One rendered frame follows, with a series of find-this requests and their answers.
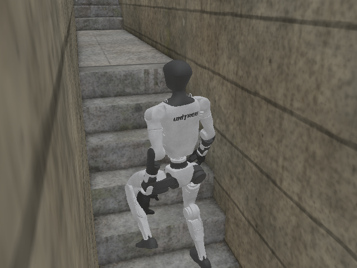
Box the right robot hand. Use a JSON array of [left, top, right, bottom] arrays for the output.
[[187, 149, 205, 165]]

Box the right robot foot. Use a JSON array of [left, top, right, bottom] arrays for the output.
[[190, 248, 211, 268]]

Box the right robot forearm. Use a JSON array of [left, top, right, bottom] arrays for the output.
[[197, 136, 215, 156]]

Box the left robot thigh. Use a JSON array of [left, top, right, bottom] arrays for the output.
[[127, 169, 173, 197]]

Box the left robot hand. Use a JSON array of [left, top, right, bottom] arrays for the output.
[[136, 191, 159, 215]]

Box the robot right upper arm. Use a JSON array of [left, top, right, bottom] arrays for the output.
[[194, 96, 215, 140]]

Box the robot left upper arm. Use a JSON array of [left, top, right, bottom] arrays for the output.
[[144, 104, 166, 161]]

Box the left robot forearm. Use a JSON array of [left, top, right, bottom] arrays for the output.
[[141, 148, 161, 195]]

